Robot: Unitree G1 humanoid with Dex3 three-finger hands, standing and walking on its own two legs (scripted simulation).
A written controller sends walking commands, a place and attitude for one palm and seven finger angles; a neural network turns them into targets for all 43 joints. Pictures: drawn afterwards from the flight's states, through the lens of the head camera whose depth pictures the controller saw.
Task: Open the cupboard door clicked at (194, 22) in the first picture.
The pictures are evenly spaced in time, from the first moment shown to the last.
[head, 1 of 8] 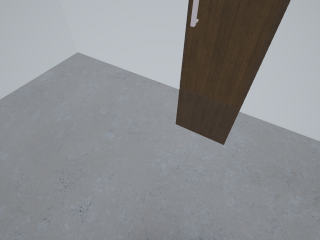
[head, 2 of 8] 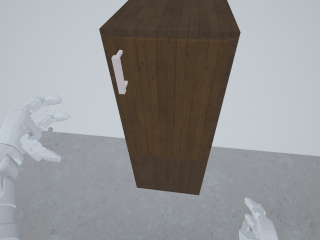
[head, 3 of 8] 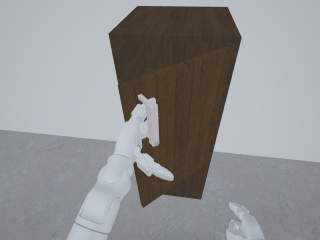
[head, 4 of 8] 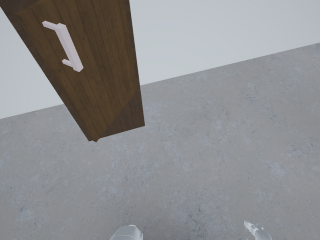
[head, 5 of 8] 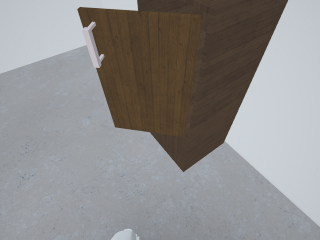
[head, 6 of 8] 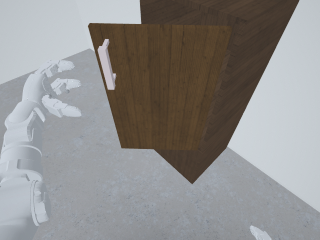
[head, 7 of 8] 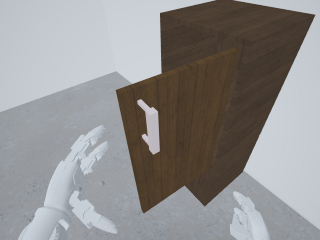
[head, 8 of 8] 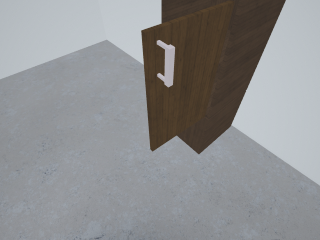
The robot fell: no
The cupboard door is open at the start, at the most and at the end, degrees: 0 88 86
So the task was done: yes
